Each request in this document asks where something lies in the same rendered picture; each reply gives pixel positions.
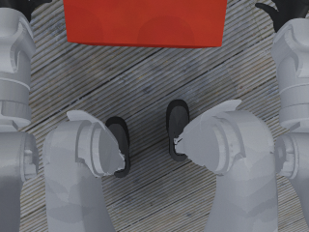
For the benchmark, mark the robot left hand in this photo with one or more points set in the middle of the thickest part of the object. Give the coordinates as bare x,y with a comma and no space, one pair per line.
24,6

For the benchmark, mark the left robot forearm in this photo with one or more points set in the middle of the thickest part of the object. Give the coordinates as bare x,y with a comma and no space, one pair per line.
16,51

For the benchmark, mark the left robot shin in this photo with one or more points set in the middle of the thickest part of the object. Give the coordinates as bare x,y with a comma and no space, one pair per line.
117,158

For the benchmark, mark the robot left upper arm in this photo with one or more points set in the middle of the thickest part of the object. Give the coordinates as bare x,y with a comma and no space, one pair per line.
19,161

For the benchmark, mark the robot right hand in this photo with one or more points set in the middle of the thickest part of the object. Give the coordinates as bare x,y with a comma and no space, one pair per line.
287,10

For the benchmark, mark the right robot forearm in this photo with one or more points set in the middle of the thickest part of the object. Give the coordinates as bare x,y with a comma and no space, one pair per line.
290,52

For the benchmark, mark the robot right upper arm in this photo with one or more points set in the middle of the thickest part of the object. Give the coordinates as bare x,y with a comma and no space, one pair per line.
291,152

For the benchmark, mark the carton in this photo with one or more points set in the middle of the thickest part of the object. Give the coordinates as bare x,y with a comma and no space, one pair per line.
146,23

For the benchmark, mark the right robot thigh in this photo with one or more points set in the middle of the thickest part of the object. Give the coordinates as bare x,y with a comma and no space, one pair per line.
233,144

